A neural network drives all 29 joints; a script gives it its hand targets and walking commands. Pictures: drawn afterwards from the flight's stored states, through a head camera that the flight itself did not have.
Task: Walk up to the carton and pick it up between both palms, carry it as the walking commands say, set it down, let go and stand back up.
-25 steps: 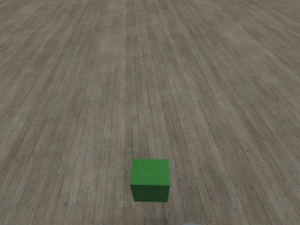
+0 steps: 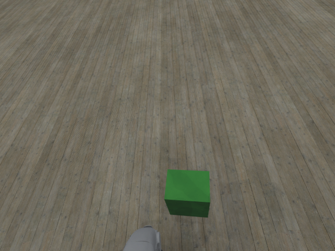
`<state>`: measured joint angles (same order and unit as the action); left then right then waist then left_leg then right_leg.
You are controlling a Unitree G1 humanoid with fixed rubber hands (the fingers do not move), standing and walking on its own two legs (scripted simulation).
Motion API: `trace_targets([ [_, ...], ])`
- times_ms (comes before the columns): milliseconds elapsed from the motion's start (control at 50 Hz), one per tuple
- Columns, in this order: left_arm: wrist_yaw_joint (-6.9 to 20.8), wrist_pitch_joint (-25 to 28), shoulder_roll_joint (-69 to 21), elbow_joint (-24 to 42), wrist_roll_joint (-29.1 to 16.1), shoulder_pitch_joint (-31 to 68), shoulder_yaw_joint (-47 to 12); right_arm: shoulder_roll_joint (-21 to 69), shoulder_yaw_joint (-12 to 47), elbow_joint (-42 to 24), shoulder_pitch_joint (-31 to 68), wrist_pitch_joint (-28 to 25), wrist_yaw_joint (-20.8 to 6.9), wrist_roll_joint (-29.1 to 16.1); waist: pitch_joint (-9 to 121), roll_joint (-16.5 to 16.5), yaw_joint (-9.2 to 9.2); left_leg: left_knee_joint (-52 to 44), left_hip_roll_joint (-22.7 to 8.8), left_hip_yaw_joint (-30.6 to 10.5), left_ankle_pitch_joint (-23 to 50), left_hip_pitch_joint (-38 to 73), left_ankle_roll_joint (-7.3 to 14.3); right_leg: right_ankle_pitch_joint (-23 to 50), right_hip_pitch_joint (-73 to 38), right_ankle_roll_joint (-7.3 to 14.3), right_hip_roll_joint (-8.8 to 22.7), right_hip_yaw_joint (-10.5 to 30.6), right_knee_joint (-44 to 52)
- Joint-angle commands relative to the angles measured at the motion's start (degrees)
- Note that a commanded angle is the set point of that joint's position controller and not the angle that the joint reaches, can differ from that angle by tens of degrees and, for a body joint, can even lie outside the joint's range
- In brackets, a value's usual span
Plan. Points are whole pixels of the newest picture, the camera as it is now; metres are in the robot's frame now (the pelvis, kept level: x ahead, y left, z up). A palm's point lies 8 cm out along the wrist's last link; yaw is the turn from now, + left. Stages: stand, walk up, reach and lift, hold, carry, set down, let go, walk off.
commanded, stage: walk up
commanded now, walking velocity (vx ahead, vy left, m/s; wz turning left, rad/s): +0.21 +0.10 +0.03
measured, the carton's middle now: (188, 194) +0.45 +0.00 -0.64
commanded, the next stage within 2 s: none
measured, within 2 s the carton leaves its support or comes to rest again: neither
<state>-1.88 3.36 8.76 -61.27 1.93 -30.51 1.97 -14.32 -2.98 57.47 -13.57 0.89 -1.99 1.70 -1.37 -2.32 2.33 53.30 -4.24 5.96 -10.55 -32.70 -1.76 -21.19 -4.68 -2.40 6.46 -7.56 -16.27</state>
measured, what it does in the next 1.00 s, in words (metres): steps on the spot: left foot, then right foot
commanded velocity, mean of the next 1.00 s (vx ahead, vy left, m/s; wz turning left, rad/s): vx -0.03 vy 0.00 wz -0.01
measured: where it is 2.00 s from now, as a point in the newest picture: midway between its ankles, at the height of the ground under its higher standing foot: outside the picture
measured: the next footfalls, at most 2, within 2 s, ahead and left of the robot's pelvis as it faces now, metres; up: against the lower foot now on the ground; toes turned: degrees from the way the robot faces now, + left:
left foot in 0.14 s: +0.20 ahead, +0.16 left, +0.00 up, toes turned +9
right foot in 0.48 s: +0.17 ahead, -0.08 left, +0.00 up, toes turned -9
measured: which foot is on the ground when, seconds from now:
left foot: up 0.00-0.12, down 0.14-0.48, up 0.50-0.88, down 0.90-1.00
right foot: down 0.00-0.12, up 0.14-0.46, down 0.48-0.90, up 0.92-1.00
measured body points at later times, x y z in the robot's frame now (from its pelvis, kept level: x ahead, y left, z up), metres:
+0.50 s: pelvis +0.07 +0.01 -0.03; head +0.08 -0.02 +0.42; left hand +0.16 +0.26 -0.15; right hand +0.14 -0.25 -0.19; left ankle +0.16 +0.15 -0.74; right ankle +0.13 -0.07 -0.74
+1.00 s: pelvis +0.03 +0.01 +0.00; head +0.02 +0.02 +0.45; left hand +0.06 +0.25 -0.15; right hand -0.09 -0.22 -0.14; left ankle -0.06 +0.08 -0.74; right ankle +0.09 -0.09 -0.73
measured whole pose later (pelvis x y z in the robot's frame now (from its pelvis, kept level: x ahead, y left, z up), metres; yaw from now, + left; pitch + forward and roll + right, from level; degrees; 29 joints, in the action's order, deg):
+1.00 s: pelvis +0.03 +0.01 +0.00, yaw +1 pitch +0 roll -1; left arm -0.2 -2.5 11.5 -59.0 -0.4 -16.1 2.4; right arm -9.8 1.1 67.3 -27.9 1.0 2.6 1.0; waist 1.9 -0.2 -2.5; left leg 17.0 1.1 4.8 -17.2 -0.4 3.1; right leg -11.6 20.2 0.4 -0.4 -5.2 -29.9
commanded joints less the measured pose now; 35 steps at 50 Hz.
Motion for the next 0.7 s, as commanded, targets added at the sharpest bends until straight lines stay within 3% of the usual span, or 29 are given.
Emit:
trace_targets([
  [0, 0.2, 0.7, 5.0, 1.1, 0.2, -3.5, 0.1, 1.6, 0.5, -4.2, 7.3, -0.4, -0.2, -0.3, -14.9, 12.1, 1.7, -9.3, 2.1, 5.4, 2.9, -1.8, -0.3, 31.6, 13.7, 4.7, 9.2, 1.5, 3.0],
  [40, 0.2, -0.3, 7.3, 0.1, -0.2, -3.5, 0.8, 2.7, 1.3, -4.7, 7.3, -1.4, 0.2, -0.5, -9.3, 20.4, 0.86, -16.3, 4.5, 5.5, -0.6, 4.3, 1.3, 40.1, 8.0, 4.5, 5.9, -1.3, -1.5],
  [60, 0.4, -0.3, 7.2, -0.6, -1.3, -4.4, 1.0, 1.4, 1.4, -4.4, 6.2, -2.3, 0.8, 0.0, -8.6, 20.6, 0.07, -19.7, 5.5, 3.8, 3.7, 15.0, 2.7, 45.1, 12.9, 5.2, 6.0, -1.3, -5.7],
  [80, 0.0, -0.6, 8.8, -2.1, -2.1, -5.7, 0.8, 0.0, 1.0, -2.7, -0.6, -3.8, 1.1, -0.4, -3.8, 16.2, -4.6, -26.2, 6.1, 4.2, 15.4, 26.0, 3.6, 46.6, 14.3, 4.2, 3.0, -2.2, -14.3],
  [100, 0.2, 0.1, 9.9, -1.1, -3.0, -5.7, 1.2, -5.7, -1.0, 0.1, -12.1, -4.9, 2.0, -0.2, 6.9, 6.4, -8.24, -27.7, 1.9, 3.6, 28.6, 39.2, 3.7, 32.4, 16.6, 3.4, 0.8, -2.9, -21.8],
  [120, 0.2, -0.1, 3.3, 2.1, -3.3, -4.9, -1.0, -12.1, -1.7, 1.8, -18.2, -5.5, 2.0, 0.2, 17.1, -8.2, -9.69, -24.2, -17.5, -15.7, 58.5, 54.2, 6.1, -10.5, 28.9, 1.3, -2.5, -1.5, -33.9],
  [140, -0.6, -0.5, 3.7, 0.7, -5.6, -5.2, -0.5, -9.3, -0.7, 2.5, -18.8, -5.0, 2.1, 0.5, 21.5, -9.1, -9.87, -20.5, -23.3, -21.9, 83.3, 57.0, 11.9, -21.6, 27.5, 1.9, -5.7, 6.4, -42.5],
  [160, -0.9, -0.9, 4.1, 1.5, -5.9, -1.7, -0.2, -9.4, -0.7, 2.3, -17.0, -4.3, 3.4, -0.3, 22.0, -9.6, -9.42, -20.4, -22.1, -20.2, 84.3, 57.1, 17.3, -19.0, 30.0, 2.1, -5.2, 9.2, -48.0],
  [180, -0.4, -1.7, 4.5, 2.4, -4.9, 0.6, -0.5, -9.6, 0.1, 0.7, -10.7, -3.7, 4.4, -0.7, 25.3, -8.6, -8.49, -25.7, -21.1, -19.9, 63.0, 50.2, 16.0, -16.8, 28.5, 1.9, -4.0, 8.9, -46.1],
  [220, 0.0, -2.4, 3.9, -0.1, -2.0, -0.7, 0.2, -1.6, 2.7, -1.4, 0.9, -2.7, 4.6, 0.0, 11.1, -10.4, -2.29, -30.0, -14.9, -12.2, 44.8, 29.9, 12.8, -15.2, 24.9, 0.9, -1.4, 8.7, -42.6],
  [240, -0.1, -3.3, 2.8, 0.7, -0.9, 2.1, 0.2, -1.9, 3.1, -3.0, 4.2, -2.4, 4.7, 0.1, 4.3, -8.0, -1.67, -31.7, -14.7, -11.2, 40.4, 22.2, 11.8, -15.5, 25.2, 0.8, -1.8, 7.6, -37.8],
  [260, -0.4, -3.9, 2.8, 0.8, -0.5, 3.3, 0.2, -1.9, 2.8, -1.6, 2.9, -2.0, 5.1, -0.3, 1.1, -9.6, -1.16, -33.8, -12.3, -6.2, 35.1, 14.6, 11.0, -11.1, 20.5, 1.9, -1.2, 6.6, -35.6],
  [280, 0.1, -4.7, -1.1, -0.1, -0.5, 0.9, -0.7, -3.8, 2.4, -2.0, 3.2, -2.3, 4.5, -0.1, 2.0, -4.4, -1.16, -34.5, -11.6, -5.6, 31.2, 12.3, 11.3, -10.0, 18.6, 1.5, -2.5, 5.3, -34.9],
  [320, 0.9, -5.9, 0.7, 0.0, -1.0, 0.0, 0.2, -8.4, -0.1, -3.0, 3.8, -1.5, 4.3, 0.3, 3.1, -5.0, 0.05, -33.6, -16.4, -7.8, 23.7, 12.5, 11.9, -5.7, 18.6, 1.5, -2.5, 3.8, -33.9],
  [340, 0.8, -6.1, 1.6, 2.7, -0.8, 5.7, 0.3, -4.7, 0.5, -2.1, 2.6, -0.8, 4.5, -0.6, 0.7, -5.3, -0.59, -33.1, -15.5, -9.4, 30.1, 12.2, 12.2, -7.0, 22.0, 1.3, -2.6, 5.5, -32.9],
  [380, 0.2, -6.2, 2.0, 4.7, -1.2, 7.2, 0.8, -8.2, -0.5, -2.8, 4.9, 0.1, 4.7, -0.1, -0.6, -8.3, 0.79, -31.6, -14.5, -7.4, 25.0, 6.9, 11.3, -3.5, 20.2, 0.4, -2.9, 2.8, -31.4],
  [400, 0.0, -5.9, 4.1, 4.8, -0.2, 4.9, 1.2, -8.1, -1.0, -2.7, 6.9, 0.6, 5.1, -0.9, 0.7, -8.3, 2.7, -29.7, -14.8, -6.8, 13.8, 5.2, 8.5, 3.7, 16.5, 1.2, -1.4, 3.8, -26.3],
  [420, 0.5, -5.5, 5.7, 5.0, -0.8, 3.8, 1.9, -7.5, -1.3, -5.3, 10.3, 1.1, 4.7, -0.7, 3.3, -6.1, 3.15, -27.3, -11.6, -5.4, 6.8, 1.8, 6.5, 10.8, 12.0, 1.2, -1.9, 3.1, -20.7],
  [440, 0.9, -5.1, 7.6, 5.1, 0.4, 5.8, 2.0, -4.3, -0.6, -5.2, 9.7, 1.8, 4.6, -0.5, 1.3, -2.6, 2.91, -24.2, -8.3, -4.1, -3.8, -0.4, 4.3, 15.4, 10.9, 1.3, -0.9, 3.8, -15.5],
  [460, 0.7, -4.8, 11.2, 6.4, 0.0, 5.6, 2.5, -3.1, -0.5, -5.2, 4.4, 2.1, 4.4, -0.4, 2.8, 15.2, 0.93, -10.1, -3.0, 1.4, -19.4, -2.2, 1.3, 7.3, 14.6, 2.6, 10.3, 17.6, -2.5],
  [480, -0.1, -5.0, 14.4, 9.0, 0.5, 10.3, 2.8, -1.9, -0.9, -5.7, 4.4, 3.7, 5.2, -0.7, -3.2, 25.2, 1.72, 6.0, 5.1, -4.0, -26.8, 2.8, 0.0, -4.8, 33.9, 9.9, 22.5, 29.3, 9.5],
  [500, -0.4, -5.4, 12.8, 10.0, 0.0, 12.8, 2.2, -1.9, -1.0, -5.2, 2.5, 4.4, 4.7, -0.5, -2.4, 21.6, -0.37, 9.9, 3.1, -12.1, -23.1, 7.4, 0.9, -12.4, 37.0, 11.4, 20.9, 27.2, 9.8],
  [540, -0.1, -4.7, 11.2, 11.9, 0.2, 22.7, 1.3, -0.8, -2.1, -3.7, 1.3, 5.2, 3.0, -0.2, -5.8, 11.4, -5.8, 15.4, 4.4, -10.5, -15.1, 6.8, 0.7, -10.1, 37.4, 7.4, 12.3, 19.0, 7.6],
  [560, 0.1, -4.4, 9.7, 13.0, 0.5, 25.1, 0.9, -1.2, -1.9, -2.5, -4.3, 4.5, 2.4, -0.4, -1.1, 10.2, -7.39, 12.3, 4.3, -9.3, -13.6, 6.0, 0.4, -4.0, 30.6, 8.3, 10.1, 16.3, 6.6],
  [580, 0.0, -4.1, 10.8, 12.6, 0.3, 26.6, 2.3, -1.5, -2.2, 0.4, -6.7, 4.3, 1.7, 0.1, 2.7, 6.6, -8.34, 15.5, 4.8, -4.7, -10.6, 11.0, 1.0, -0.9, 30.7, 8.4, 8.5, 12.3, 5.4],
  [600, -0.1, -3.6, 9.5, 11.7, 0.2, 21.8, 1.7, -0.5, -1.6, 0.0, -6.6, 3.9, 2.1, -0.2, 3.7, 4.8, -5.48, 14.3, 5.4, -5.3, -10.6, 9.1, -0.1, -0.1, 25.1, 7.6, 8.2, 13.4, 4.0],
  [620, 0.1, -3.3, 8.6, 10.6, -0.2, 21.3, 1.2, -0.5, -1.6, 1.0, -7.5, 3.6, 1.8, -0.5, 4.6, 8.9, -6.39, 10.1, 4.6, -5.8, -10.3, 9.0, -0.5, -0.1, 23.7, 7.3, 6.1, 10.9, 4.2],
  [660, -0.2, -2.9, 7.9, 9.8, -0.8, 20.5, 0.6, 0.3, -0.8, 1.5, -5.7, 3.6, 2.6, -0.6, -0.4, 10.9, -5.3, -1.5, 5.6, -3.0, -12.0, 10.9, 0.1, -4.2, 22.0, 6.5, 4.8, 10.5, 6.4],
  [680, -0.6, -3.7, 8.8, 7.9, -1.0, 15.8, 1.6, -1.7, -0.4, 1.1, -7.6, 3.8, 2.1, -0.5, 1.9, 16.3, -4.46, -4.9, 7.4, -0.4, -14.2, 13.7, -0.1, -7.2, 19.7, 5.4, 2.9, 11.0, 8.0],
])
